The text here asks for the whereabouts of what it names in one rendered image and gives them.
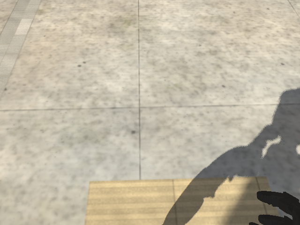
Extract robot right hand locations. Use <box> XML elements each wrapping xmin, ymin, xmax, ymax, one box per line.
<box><xmin>248</xmin><ymin>190</ymin><xmax>300</xmax><ymax>225</ymax></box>

